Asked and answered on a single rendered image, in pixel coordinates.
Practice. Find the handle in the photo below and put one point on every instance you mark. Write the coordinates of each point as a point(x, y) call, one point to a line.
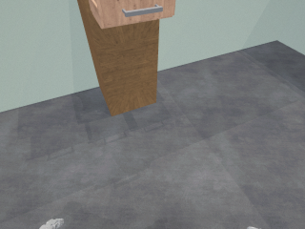
point(129, 13)

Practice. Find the left robot hand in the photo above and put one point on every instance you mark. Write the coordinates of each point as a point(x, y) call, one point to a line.
point(52, 224)

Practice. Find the drawer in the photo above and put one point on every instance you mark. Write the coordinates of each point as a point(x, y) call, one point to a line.
point(109, 14)

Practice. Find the cabinet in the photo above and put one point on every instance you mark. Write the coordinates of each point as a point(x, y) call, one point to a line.
point(125, 59)

